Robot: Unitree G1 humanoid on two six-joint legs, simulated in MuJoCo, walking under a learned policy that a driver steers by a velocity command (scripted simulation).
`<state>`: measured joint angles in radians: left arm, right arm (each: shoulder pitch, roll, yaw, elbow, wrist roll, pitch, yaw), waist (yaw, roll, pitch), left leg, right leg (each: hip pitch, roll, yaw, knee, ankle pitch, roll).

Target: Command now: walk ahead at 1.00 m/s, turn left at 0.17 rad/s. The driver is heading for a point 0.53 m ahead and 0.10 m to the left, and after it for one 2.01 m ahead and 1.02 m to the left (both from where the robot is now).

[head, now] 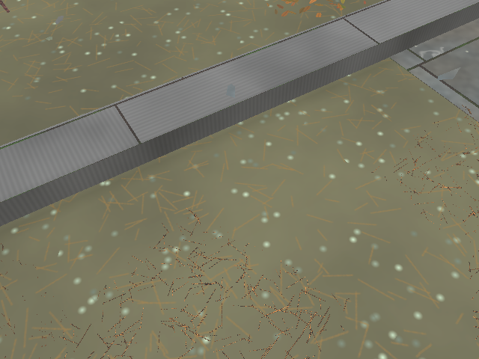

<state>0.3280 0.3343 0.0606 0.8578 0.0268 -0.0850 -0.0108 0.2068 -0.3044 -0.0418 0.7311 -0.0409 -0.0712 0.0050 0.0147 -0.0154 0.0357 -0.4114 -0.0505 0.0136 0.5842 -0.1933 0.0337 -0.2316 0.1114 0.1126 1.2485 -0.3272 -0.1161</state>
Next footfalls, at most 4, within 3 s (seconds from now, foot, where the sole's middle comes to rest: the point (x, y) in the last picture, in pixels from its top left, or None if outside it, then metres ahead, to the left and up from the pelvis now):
0.30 right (293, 353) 0.48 -0.09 -0.76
0.72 left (176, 250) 0.80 0.25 -0.76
0.98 right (181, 156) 1.14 0.26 -0.70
1.10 right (178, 176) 1.10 0.28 -0.76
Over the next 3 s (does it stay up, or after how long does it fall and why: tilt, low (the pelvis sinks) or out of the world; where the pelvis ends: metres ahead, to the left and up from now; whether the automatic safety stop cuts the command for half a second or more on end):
stays up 2.20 1.09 0.11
